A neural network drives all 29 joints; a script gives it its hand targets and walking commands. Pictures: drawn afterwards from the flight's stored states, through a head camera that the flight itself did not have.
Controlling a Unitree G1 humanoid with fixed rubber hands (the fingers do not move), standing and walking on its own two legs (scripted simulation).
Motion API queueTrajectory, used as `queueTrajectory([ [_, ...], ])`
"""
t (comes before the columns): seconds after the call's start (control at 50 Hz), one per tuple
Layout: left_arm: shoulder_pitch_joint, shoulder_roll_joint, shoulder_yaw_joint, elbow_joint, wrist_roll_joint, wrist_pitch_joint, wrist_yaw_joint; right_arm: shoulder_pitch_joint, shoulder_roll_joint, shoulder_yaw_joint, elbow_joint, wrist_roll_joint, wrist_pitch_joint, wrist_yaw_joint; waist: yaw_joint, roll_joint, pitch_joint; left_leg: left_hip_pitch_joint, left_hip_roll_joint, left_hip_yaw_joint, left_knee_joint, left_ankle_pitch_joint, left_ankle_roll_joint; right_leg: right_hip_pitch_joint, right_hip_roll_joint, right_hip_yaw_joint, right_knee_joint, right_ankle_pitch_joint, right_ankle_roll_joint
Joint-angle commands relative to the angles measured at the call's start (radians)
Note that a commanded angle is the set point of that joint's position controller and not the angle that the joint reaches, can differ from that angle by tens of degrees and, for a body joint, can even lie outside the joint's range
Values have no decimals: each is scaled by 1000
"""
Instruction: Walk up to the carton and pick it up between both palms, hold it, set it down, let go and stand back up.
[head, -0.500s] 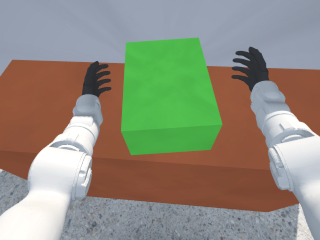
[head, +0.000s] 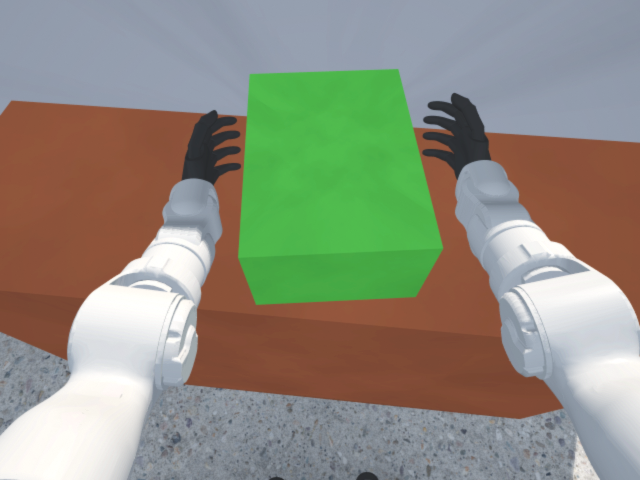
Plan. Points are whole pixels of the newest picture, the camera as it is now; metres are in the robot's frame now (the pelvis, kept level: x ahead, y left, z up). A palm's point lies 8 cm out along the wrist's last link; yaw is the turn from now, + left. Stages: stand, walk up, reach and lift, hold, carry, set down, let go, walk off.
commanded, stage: reach and lift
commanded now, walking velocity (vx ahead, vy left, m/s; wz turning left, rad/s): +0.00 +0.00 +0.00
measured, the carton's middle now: (330, 182) +0.52 +0.02 +0.01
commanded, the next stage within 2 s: none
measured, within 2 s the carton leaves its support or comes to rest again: neither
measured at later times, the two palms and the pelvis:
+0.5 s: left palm (203, 177) +0.47 +0.18 +0.08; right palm (463, 165) +0.49 -0.15 +0.09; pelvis +0.01 +0.01 +0.01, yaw -1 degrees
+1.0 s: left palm (209, 185) +0.46 +0.17 +0.08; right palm (463, 178) +0.47 -0.14 +0.08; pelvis +0.04 +0.01 +0.02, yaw -1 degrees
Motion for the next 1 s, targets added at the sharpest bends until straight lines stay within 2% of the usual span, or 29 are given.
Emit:
queueTrajectory([
  [0.0,-358,88,46,-159,59,-33,28,-385,-102,-31,-129,-26,-33,12,38,48,-662,231,-29,73,-6,369,-32,510,2,23,36,414,17],
  [0.08,-327,67,49,-119,57,-17,33,-363,-105,-48,-81,-31,-18,19,24,36,-554,287,-18,64,4,364,-39,434,8,14,12,338,13],
  [0.1,-343,41,37,-145,46,-20,34,-358,-83,-38,-88,-28,-17,23,26,27,-568,307,-15,62,-5,368,-38,431,14,7,3,320,7],
  [0.12,-316,35,39,-121,43,-17,33,-350,-77,-32,-83,-37,-14,25,25,-2,-534,310,-11,64,-8,367,-37,431,9,12,-7,322,12],
  [0.16,-314,47,50,-124,53,-16,33,-346,-83,-52,-86,-60,-14,19,17,-9,-545,307,-13,64,-6,372,-32,437,8,19,-3,342,17],
  [0.18,-317,39,53,-145,49,-18,33,-345,-72,-44,-83,-51,-15,18,24,3,-569,297,-19,67,-1,394,-31,461,2,27,7,380,19],
  [0.24,-306,32,75,-143,61,-20,26,-349,-56,-55,-106,-70,-18,12,22,-30,-553,283,-15,72,-19,386,-24,502,6,14,2,396,27],
  [0.28,-306,5,72,-156,75,-22,27,-343,-31,-82,-131,-99,-29,12,23,-16,-575,301,-13,69,-12,411,-30,487,6,9,-6,409,22],
  [0.32,-319,-5,81,-165,91,-20,28,-338,-33,-111,-123,-122,-29,13,11,6,-576,325,-17,77,-12,420,-36,470,5,9,-10,390,12],
  [0.36,-313,-27,101,-191,113,-23,28,-334,-6,-130,-131,-131,-34,20,20,31,-574,359,-16,72,1,433,-39,461,2,18,-18,384,8],
  [0.4,-321,-43,137,-200,144,-20,21,-336,9,-179,-149,-191,-36,17,3,12,-581,344,-18,83,-8,408,-33,484,0,10,-23,390,15],
  [0.44,-324,-97,183,-204,210,-11,2,-316,101,-209,-131,-235,-26,31,4,36,-505,325,-31,87,-24,369,-35,514,-8,16,-25,395,17],
  [0.46,-307,-127,214,-193,236,-9,-13,-315,151,-226,-156,-272,-29,44,13,15,-491,322,-32,91,-36,364,-22,557,-15,21,-26,411,21],
  [0.5,-269,-238,278,-211,327,-10,-51,-272,287,-287,-184,-375,-32,72,13,19,-455,313,-37,96,-80,347,-12,644,-23,17,-44,428,25],
  [0.52,-275,-318,326,-236,389,-13,-77,-260,384,-327,-204,-466,-36,92,6,-2,-429,322,-43,103,-101,328,-6,675,-24,15,-56,447,37],
  [0.54,-270,-415,341,-230,446,-12,-108,-256,507,-360,-223,-543,-42,118,3,1,-413,332,-43,104,-128,321,3,709,-29,6,-66,472,39],
  [0.56,-239,-496,351,-239,494,-4,-131,-221,570,-397,-262,-632,-43,135,-15,1,-426,351,-44,100,-157,308,4,750,-28,-6,-80,474,40],
  [0.6,-214,-591,321,-291,509,4,-144,-174,648,-430,-303,-731,-59,158,-32,-2,-455,411,-38,102,-160,368,3,769,-22,-28,-84,509,36],
  [0.66,-150,-605,346,-320,551,49,-134,-129,674,-445,-305,-763,-50,177,-19,1,-346,492,-26,106,-160,403,-9,737,-13,-43,-116,487,35],
  [0.68,-134,-604,362,-329,565,68,-133,-111,668,-454,-301,-770,-39,180,-14,-10,-308,501,-25,113,-178,370,-1,723,-8,-52,-132,444,37],
  [0.74,-106,-622,362,-396,584,104,-126,-82,683,-450,-312,-784,-34,192,4,21,-257,576,-12,120,-157,440,-16,687,0,-66,-140,408,32],
  [0.76,-95,-638,354,-423,588,110,-123,-86,691,-450,-332,-791,-39,194,0,19,-269,594,-5,121,-143,487,-15,684,6,-66,-135,429,34],
  [0.8,-85,-647,357,-449,597,129,-123,-65,698,-453,-324,-802,-25,196,0,24,-268,611,-8,128,-149,494,-12,701,2,-64,-131,438,39],
  [0.82,-68,-647,354,-459,596,138,-124,-63,696,-455,-335,-800,-24,194,-3,1,-243,596,-9,124,-146,497,-12,716,0,-60,-122,459,45],
  [0.84,-58,-651,345,-485,594,139,-123,-50,710,-427,-341,-796,-27,195,7,-3,-254,611,-9,128,-137,534,-9,727,3,-58,-112,500,48],
  [0.86,-51,-648,337,-500,591,143,-125,-41,714,-428,-336,-789,-29,194,-2,4,-240,601,-6,130,-135,544,-11,737,-3,-54,-113,513,47],
  [0.92,-29,-657,343,-485,596,153,-131,-44,745,-404,-351,-780,-25,186,14,-2,-231,502,-25,141,-164,443,2,836,-26,-36,-92,571,55],
  [0.94,-22,-649,342,-500,603,155,-133,-34,736,-408,-357,-790,-19,184,4,-9,-224,505,-26,140,-175,433,3,851,-22,-38,-80,568,61],
  [0.98,-21,-650,344,-522,610,159,-132,-33,738,-388,-395,-778,-23,182,22,-1,-230,472,-31,145,-178,435,8,878,-27,-33,-73,620,66],
])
